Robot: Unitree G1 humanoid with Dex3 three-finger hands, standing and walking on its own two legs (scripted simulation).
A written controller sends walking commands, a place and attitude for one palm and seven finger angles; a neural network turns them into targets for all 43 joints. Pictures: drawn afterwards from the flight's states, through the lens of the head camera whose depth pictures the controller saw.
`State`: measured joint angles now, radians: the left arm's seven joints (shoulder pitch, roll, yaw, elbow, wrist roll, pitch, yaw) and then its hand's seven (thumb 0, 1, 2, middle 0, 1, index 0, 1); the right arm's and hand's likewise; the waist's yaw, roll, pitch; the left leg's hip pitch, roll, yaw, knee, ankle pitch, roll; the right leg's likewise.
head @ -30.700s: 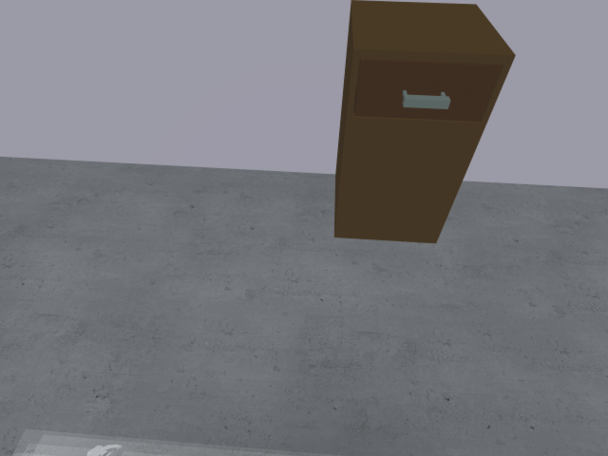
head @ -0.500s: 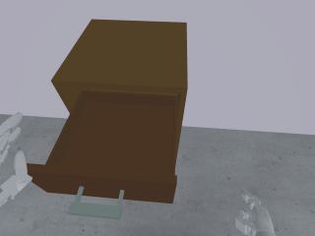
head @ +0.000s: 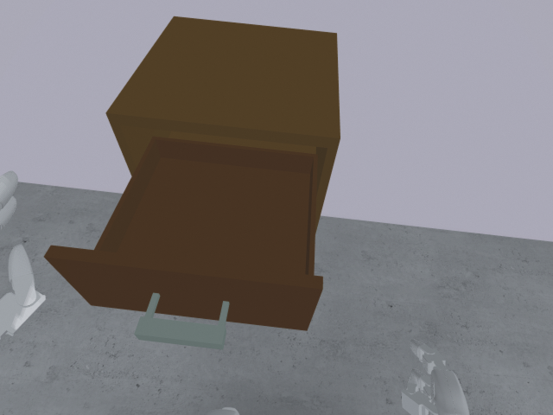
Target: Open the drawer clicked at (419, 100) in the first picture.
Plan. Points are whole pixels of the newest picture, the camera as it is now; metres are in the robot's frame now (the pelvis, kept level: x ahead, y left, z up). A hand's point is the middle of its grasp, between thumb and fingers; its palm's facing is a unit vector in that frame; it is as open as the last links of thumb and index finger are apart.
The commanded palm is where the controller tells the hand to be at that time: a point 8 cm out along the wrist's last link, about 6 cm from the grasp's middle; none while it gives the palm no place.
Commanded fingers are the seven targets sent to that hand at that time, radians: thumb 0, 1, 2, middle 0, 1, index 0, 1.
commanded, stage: step back with the hand held close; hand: left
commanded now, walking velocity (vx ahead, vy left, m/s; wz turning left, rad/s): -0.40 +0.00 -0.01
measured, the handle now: (185, 318) +0.27 +0.16 -0.06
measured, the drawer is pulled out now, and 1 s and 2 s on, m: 0.30 0.30 0.30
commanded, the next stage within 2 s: stop stepping back and stand still in 0.52 s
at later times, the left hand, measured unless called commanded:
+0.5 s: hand (40, 396) +0.12 +0.21 +0.16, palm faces +0.36 -0.81 -0.46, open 7.4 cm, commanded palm +0.05 +0.24 +0.19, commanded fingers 0.00 0.90 0.90 -0.20 -0.30 -0.20 -0.30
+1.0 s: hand out of the picture +0.01 +0.18 +0.16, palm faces +0.35 -0.83 -0.43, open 7.4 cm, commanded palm -0.05 +0.23 +0.19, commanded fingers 0.00 0.90 0.90 -0.20 -0.30 -0.20 -0.30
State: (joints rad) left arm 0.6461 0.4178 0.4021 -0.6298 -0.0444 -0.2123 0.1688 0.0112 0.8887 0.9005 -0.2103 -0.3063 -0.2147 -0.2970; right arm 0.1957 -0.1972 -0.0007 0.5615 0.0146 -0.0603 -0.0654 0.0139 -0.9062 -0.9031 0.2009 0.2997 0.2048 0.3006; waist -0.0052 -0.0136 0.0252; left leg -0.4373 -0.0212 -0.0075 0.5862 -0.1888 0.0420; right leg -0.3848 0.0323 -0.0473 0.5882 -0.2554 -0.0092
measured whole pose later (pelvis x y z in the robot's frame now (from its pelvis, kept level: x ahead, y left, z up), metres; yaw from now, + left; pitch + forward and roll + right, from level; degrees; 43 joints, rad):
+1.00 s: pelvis -0.18 -0.05 +0.01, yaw +0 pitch +1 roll +0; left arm 0.67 0.36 0.34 -0.59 -0.03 -0.18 0.17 0.01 0.89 0.90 -0.21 -0.31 -0.21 -0.30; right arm 0.27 -0.21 0.01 0.63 0.01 -0.08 -0.05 0.01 -0.91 -0.90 0.20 0.30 0.21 0.30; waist -0.03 -0.02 -0.01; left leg -0.24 0.00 0.03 0.51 -0.34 0.04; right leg -0.30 0.02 -0.07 0.49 -0.22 -0.05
